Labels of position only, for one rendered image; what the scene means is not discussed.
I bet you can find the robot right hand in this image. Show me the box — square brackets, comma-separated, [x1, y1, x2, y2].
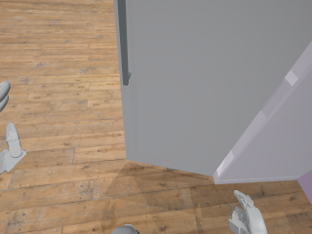
[228, 190, 267, 234]

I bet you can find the handle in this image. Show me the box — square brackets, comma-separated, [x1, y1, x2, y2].
[117, 0, 132, 86]

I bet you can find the fridge door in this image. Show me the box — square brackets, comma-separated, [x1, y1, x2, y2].
[113, 0, 312, 176]

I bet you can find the robot left hand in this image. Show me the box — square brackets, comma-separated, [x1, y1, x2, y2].
[0, 80, 26, 175]

